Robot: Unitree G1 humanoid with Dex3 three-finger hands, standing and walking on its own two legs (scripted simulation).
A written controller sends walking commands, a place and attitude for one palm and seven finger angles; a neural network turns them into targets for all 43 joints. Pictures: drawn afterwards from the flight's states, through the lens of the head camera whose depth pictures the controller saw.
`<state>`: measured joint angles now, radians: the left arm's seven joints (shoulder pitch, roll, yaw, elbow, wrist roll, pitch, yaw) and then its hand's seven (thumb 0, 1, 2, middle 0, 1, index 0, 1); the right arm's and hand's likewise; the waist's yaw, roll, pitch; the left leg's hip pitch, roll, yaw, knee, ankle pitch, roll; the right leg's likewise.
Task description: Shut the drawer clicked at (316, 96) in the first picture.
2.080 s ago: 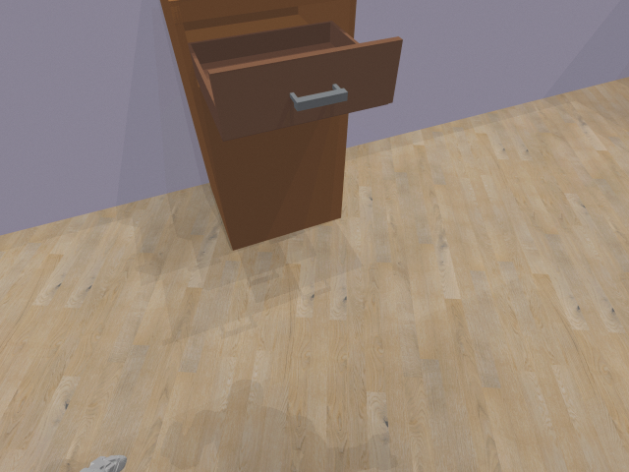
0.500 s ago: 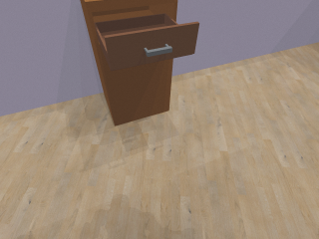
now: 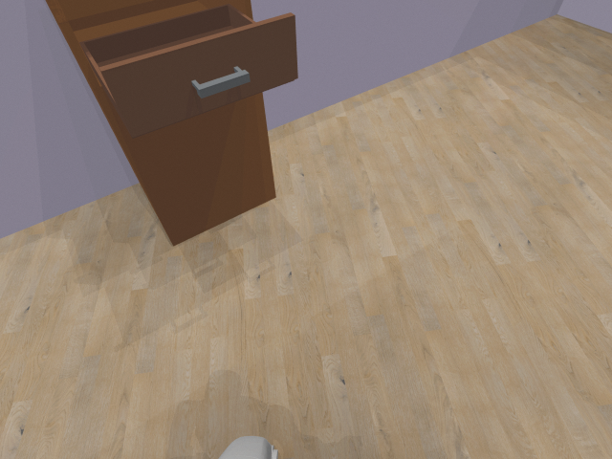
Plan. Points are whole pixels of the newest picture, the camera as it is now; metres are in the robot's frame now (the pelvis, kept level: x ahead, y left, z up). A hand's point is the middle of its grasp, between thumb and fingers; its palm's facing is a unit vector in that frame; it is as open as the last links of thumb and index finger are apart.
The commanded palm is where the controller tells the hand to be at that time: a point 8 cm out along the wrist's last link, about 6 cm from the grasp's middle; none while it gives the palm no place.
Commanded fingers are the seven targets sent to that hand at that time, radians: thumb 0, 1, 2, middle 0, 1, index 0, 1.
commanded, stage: walk to a spot facing it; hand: left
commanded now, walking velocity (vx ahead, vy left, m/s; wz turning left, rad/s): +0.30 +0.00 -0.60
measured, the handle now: (220, 80) +0.86 +0.29 +0.04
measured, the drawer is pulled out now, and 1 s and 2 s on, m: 0.29 0.29 0.29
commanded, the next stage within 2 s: turn to face it in 1.72 s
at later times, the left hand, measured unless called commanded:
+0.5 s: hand (160, 407) +0.21 +0.27 -0.17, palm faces -0.21 -0.96 -0.18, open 7.4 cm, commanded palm none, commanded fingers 0.00 0.90 0.90 -0.20 -0.30 -0.20 -0.30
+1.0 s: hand (313, 273) +0.49 +0.04 -0.18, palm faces -0.60 -0.79 -0.14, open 7.3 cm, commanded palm none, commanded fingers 0.00 0.90 0.90 -0.20 -0.30 -0.20 -0.30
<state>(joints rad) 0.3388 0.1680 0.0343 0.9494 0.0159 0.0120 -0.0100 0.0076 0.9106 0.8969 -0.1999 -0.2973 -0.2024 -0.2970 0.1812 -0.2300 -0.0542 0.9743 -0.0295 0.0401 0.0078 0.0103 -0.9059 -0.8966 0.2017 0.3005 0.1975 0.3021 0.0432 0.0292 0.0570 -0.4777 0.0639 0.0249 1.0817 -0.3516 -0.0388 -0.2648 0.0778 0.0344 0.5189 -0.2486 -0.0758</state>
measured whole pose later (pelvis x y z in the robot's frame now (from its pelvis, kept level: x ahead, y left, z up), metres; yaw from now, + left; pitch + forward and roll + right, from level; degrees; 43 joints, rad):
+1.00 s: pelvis +0.29 -0.02 -0.02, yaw -35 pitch -2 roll -2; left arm 0.12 0.19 0.05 0.93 0.01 -0.03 -0.02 0.00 0.91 0.90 -0.20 -0.30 -0.20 -0.30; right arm 0.43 -0.13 -0.03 1.07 -0.02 -0.01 -0.02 0.01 -0.91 -0.90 0.20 0.30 0.20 0.30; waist -0.07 -0.02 0.12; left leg -0.41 0.17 0.07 1.33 -0.40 -0.03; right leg -0.35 0.08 -0.14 0.61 -0.24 -0.11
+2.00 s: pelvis +0.55 -0.22 -0.01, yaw -60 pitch -1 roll -1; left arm 0.09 0.18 0.04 0.96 0.02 -0.01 0.02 0.01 0.91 0.90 -0.20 -0.30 -0.20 -0.30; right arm 0.28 -0.16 -0.04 1.00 -0.02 0.01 -0.03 0.01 -0.91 -0.90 0.20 0.30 0.19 0.30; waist -0.07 0.04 0.09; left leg -0.49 0.14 0.04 1.17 -0.39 -0.05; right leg -0.35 0.03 -0.15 0.56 -0.19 -0.08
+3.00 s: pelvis +0.53 -0.27 +0.01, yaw -26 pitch -1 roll +3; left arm 0.22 0.17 0.03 0.88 0.02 0.02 0.02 0.01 0.91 0.90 -0.20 -0.30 -0.20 -0.30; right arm 0.17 -0.28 -0.11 0.92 -0.02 0.08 0.03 0.01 -0.91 -0.90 0.20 0.30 0.19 0.30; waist -0.02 0.02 0.08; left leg -0.50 0.03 0.00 1.11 -0.39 -0.08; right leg -0.19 -0.10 -0.14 0.50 -0.29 -0.02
